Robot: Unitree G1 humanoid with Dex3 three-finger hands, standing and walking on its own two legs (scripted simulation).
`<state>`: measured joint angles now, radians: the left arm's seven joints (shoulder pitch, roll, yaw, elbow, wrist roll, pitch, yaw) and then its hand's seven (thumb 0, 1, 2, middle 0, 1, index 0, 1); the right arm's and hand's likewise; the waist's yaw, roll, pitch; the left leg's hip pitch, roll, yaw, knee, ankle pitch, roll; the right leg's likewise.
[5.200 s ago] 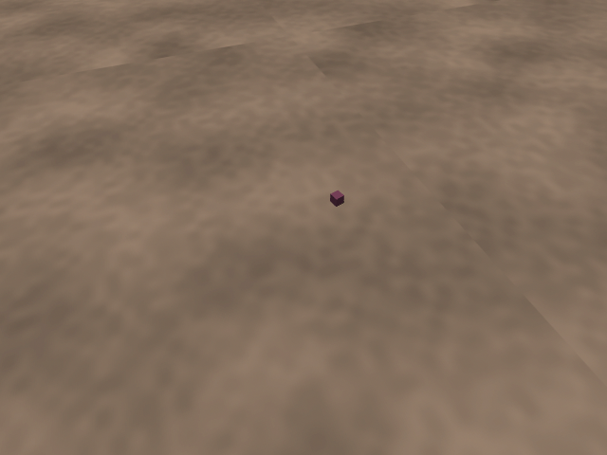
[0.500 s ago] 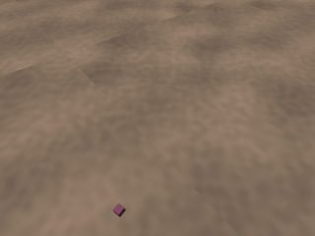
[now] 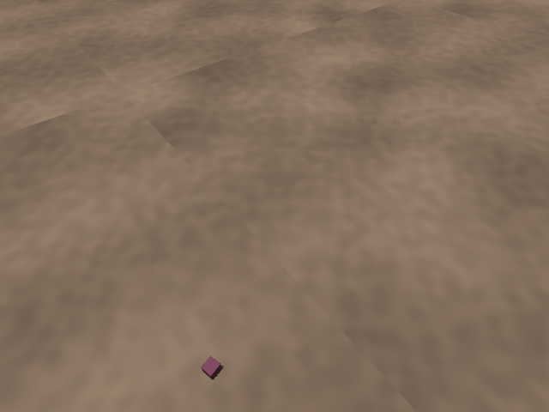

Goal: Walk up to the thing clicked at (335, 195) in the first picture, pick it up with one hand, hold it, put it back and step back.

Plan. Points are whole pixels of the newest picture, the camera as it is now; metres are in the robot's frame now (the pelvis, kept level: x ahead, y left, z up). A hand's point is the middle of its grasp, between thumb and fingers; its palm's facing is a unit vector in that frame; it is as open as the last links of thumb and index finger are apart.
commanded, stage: walk up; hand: left
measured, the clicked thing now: (211, 367) +0.42 +0.23 -0.76
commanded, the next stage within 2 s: none
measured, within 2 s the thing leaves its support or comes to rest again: neither
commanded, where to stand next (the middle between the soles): +0.05 +0.00 m, yaw -1 degrees
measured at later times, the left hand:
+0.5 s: hand out of the picture +0.12 +0.33 -0.19, palm faces -0.05 -0.94 -0.34, open 7.4 cm
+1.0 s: hand out of the picture +0.14 +0.24 -0.15, palm faces -0.07 -0.89 -0.45, open 7.4 cm
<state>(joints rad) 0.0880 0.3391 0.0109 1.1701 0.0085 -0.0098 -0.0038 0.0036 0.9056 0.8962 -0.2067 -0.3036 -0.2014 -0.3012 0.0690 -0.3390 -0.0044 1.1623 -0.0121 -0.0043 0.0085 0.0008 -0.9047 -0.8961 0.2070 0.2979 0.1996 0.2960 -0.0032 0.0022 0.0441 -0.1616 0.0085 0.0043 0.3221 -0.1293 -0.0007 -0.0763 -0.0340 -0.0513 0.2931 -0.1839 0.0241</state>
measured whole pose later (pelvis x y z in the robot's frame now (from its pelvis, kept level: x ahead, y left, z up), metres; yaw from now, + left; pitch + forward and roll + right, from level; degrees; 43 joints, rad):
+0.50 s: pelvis +0.06 +0.04 -0.01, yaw +0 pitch -1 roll -1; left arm 0.17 0.48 0.10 0.90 0.03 0.11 -0.02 0.00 0.91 0.90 -0.20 -0.30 -0.20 -0.30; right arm 0.18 -0.35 -0.06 0.96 -0.01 -0.04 -0.07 0.00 -0.90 -0.90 0.21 0.30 0.20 0.30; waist 0.01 -0.12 0.19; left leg -0.30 0.03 0.04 0.53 -0.21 0.01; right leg -0.48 0.06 0.16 1.25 -0.46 0.00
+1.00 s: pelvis +0.00 -0.02 -0.03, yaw -3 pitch +0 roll +1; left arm 0.13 0.34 0.04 0.81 0.03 0.02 0.01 0.00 0.90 0.90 -0.21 -0.30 -0.21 -0.30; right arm 0.15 -0.42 -0.04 0.85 0.01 0.05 -0.03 0.00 -0.90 -0.90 0.21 0.30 0.20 0.30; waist 0.01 0.08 0.16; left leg -0.49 -0.10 -0.14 1.24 -0.48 -0.01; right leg -0.40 -0.02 0.05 0.71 -0.31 0.00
